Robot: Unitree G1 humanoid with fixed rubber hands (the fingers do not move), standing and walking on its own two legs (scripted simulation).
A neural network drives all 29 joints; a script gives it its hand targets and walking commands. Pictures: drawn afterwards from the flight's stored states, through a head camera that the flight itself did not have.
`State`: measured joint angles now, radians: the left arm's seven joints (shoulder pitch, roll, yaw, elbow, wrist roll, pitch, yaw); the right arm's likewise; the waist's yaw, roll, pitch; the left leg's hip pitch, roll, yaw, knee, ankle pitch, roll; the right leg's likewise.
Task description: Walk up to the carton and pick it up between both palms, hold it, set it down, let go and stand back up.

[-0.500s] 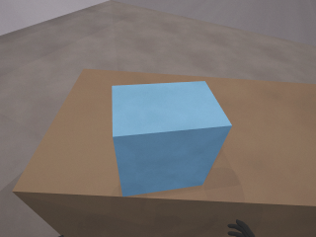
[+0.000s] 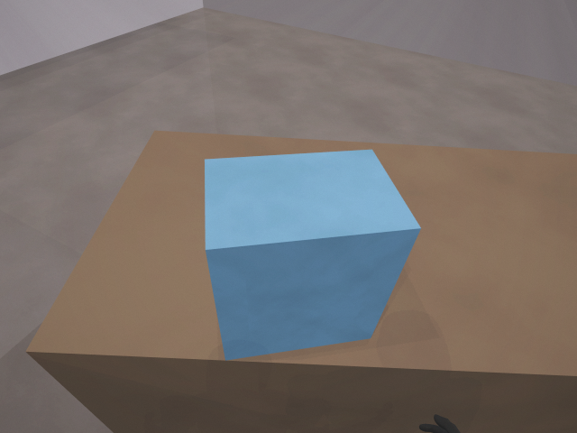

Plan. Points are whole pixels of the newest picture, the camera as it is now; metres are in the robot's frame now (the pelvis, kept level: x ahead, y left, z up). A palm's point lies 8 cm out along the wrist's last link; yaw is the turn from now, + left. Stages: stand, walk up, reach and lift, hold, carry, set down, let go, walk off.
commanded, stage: stand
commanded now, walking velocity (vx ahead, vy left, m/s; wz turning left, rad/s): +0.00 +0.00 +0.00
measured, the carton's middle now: (296, 258) +0.38 +0.01 +0.04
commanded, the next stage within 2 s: none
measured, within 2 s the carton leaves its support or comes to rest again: neither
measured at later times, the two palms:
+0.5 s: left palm out of the picture +0.07 +0.27 -0.12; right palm out of the picture +0.12 -0.25 -0.11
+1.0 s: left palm out of the picture +0.06 +0.27 -0.11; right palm out of the picture +0.11 -0.25 -0.11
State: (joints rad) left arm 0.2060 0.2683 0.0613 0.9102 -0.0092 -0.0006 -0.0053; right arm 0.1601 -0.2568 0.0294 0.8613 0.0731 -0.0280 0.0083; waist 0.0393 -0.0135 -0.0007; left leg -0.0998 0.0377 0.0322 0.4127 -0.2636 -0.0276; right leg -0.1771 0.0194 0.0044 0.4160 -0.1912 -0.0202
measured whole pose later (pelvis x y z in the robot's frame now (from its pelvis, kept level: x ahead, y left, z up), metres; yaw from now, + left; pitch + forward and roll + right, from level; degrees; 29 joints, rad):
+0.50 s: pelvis -0.01 +0.00 +0.00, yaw +0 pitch -3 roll +0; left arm 0.20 0.27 0.06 0.94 -0.01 0.00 -0.01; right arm 0.16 -0.26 0.03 0.90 0.07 -0.03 0.01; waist 0.04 -0.01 0.00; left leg -0.09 0.04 0.03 0.41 -0.26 -0.03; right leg -0.17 0.02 0.00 0.42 -0.19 -0.02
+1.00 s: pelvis -0.01 +0.00 +0.00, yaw +0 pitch -4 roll +0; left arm 0.20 0.27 0.06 0.95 -0.01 0.00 -0.01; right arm 0.16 -0.26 0.03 0.92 0.07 -0.02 0.01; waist 0.04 0.00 0.00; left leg -0.09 0.04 0.03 0.41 -0.25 -0.03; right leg -0.17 0.02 0.00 0.42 -0.18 -0.02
